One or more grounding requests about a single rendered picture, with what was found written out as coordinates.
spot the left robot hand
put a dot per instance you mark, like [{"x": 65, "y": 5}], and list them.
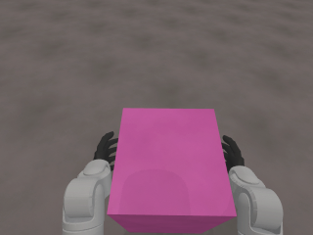
[{"x": 103, "y": 149}]

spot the robot right forearm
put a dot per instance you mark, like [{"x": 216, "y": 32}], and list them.
[{"x": 259, "y": 209}]

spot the robot left forearm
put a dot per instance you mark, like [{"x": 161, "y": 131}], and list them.
[{"x": 84, "y": 200}]

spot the carton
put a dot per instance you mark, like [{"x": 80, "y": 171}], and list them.
[{"x": 170, "y": 174}]

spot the right robot hand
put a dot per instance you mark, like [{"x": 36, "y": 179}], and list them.
[{"x": 234, "y": 156}]

